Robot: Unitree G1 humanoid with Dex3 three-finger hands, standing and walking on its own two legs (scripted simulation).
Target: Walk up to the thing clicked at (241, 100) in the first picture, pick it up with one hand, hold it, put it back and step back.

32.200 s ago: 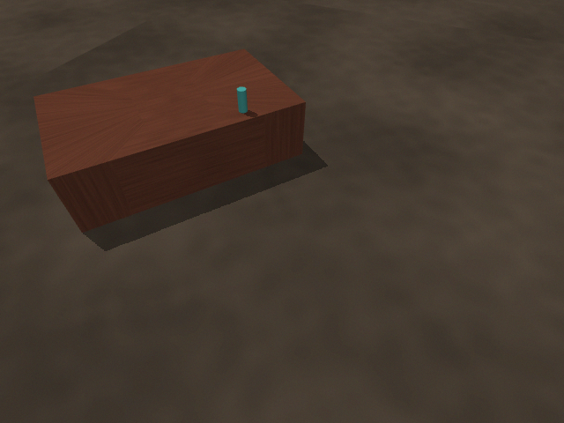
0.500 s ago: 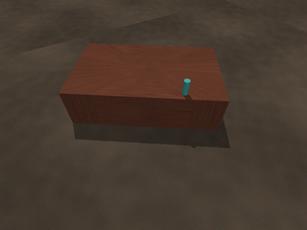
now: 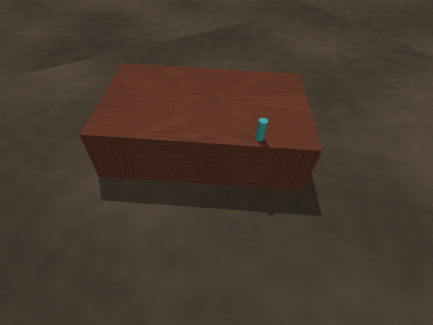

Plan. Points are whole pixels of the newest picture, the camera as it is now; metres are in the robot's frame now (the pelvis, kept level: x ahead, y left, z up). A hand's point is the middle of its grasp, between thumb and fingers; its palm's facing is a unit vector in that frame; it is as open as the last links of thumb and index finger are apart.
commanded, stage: step back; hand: right
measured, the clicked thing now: (261, 129) +1.05 -0.21 -0.38
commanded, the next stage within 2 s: stand in 0.18 s
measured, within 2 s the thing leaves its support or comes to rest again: neither
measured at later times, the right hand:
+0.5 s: hand out of the picture +0.11 -0.26 -0.14, palm faces +0.01 +0.95 -0.32, open 7.4 cm
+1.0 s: hand out of the picture +0.03 -0.28 -0.14, palm faces +0.00 +0.94 -0.33, open 7.4 cm
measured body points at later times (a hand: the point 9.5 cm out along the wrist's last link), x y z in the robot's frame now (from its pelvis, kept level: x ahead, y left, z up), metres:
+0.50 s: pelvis +0.00 -0.02 +0.02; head +0.00 -0.02 +0.46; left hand +0.10 +0.28 -0.11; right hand +0.11 -0.31 -0.11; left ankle +0.01 +0.10 -0.73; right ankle -0.03 -0.14 -0.73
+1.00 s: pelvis -0.02 -0.02 +0.02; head -0.01 -0.02 +0.47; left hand +0.05 +0.28 -0.12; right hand +0.03 -0.33 -0.12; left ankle +0.01 +0.10 -0.73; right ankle -0.03 -0.14 -0.73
